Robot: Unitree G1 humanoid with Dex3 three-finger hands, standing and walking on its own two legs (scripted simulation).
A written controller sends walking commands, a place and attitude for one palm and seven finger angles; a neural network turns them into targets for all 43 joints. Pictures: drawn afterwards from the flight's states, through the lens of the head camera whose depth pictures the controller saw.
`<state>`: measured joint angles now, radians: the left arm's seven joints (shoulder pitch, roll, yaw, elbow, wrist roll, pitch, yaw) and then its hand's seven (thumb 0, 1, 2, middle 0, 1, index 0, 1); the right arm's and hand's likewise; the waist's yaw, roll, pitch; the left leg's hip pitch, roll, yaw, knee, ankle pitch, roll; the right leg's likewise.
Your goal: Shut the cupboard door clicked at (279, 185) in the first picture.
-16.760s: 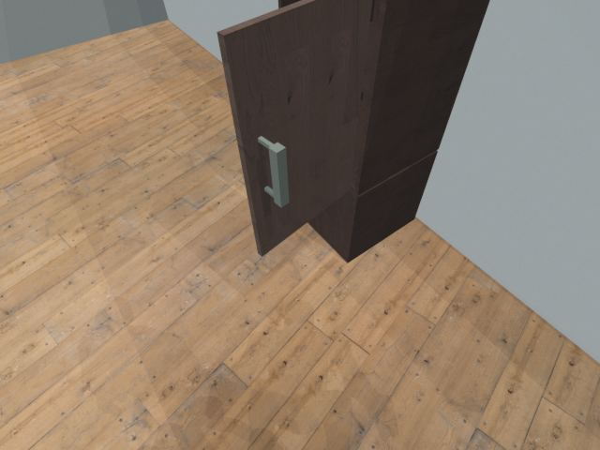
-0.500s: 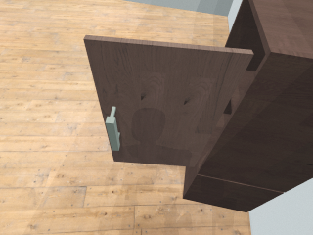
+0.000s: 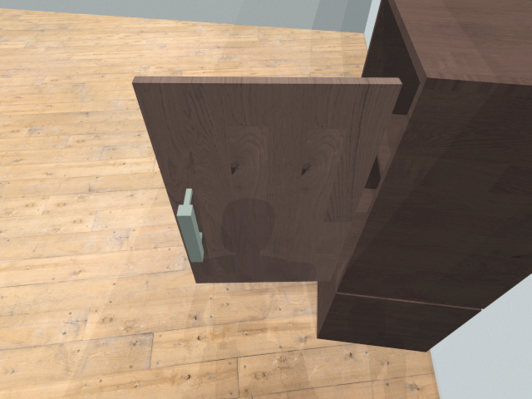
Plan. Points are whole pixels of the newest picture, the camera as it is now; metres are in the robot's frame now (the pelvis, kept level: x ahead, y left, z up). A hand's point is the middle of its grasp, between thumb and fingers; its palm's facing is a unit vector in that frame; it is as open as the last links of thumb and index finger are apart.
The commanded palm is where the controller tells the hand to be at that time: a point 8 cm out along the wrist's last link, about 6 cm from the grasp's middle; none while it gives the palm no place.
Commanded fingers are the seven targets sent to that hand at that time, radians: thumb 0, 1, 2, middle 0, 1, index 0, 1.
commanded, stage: look again from close up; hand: left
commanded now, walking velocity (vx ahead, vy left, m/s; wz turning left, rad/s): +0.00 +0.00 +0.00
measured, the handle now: (193, 226) +0.43 +0.16 -0.04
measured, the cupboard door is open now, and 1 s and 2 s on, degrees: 98 98 98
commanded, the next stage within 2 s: raise the hand and make a fist in 0.38 s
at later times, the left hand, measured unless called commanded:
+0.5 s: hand out of the picture +0.02 +0.17 -0.17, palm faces -0.02 -0.98 -0.22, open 7.4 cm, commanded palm +0.10 +0.22 -0.07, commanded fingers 0.00 0.90 0.90 -0.22 -0.32 -0.22 -0.32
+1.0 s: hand out of the picture +0.14 +0.17 -0.07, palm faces +0.14 -0.99 -0.05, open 5.7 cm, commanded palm +0.13 +0.21 -0.06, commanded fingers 0.00 0.90 0.90 -0.68 -0.82 -0.68 -0.82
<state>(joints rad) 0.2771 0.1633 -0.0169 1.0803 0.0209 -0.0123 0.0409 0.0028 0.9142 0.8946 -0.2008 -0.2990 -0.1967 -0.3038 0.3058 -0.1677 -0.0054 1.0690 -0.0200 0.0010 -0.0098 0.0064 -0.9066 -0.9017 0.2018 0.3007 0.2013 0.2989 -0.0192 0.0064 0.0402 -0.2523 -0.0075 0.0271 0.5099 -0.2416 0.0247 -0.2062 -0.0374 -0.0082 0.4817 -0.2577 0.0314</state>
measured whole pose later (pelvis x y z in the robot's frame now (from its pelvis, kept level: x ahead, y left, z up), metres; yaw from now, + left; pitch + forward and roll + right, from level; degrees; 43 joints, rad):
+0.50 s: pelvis +0.01 -0.01 +0.00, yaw -1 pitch -1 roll +0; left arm 0.28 0.17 -0.02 1.08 0.02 -0.02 0.04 0.00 0.91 0.89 -0.20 -0.30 -0.20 -0.30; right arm 0.25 -0.19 0.01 1.07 -0.01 -0.02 -0.01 0.01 -0.91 -0.90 0.20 0.30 0.20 0.30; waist 0.00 0.01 0.04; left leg -0.22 -0.01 0.04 0.47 -0.24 0.02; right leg -0.19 -0.04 0.00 0.48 -0.28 0.03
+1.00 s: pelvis -0.02 -0.05 -0.12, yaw +2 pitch +15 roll -2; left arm 0.52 0.21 0.18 -0.02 -0.30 -0.51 -0.31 0.02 0.90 0.90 -0.50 -0.63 -0.50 -0.63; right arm 0.12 -0.24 -0.05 0.51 0.01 -0.28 -0.06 0.01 -0.90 -0.90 0.20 0.30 0.20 0.30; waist 0.07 0.00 -0.16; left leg -1.04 0.03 -0.09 1.33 -0.56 -0.05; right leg -0.97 0.00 -0.10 1.32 -0.62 -0.04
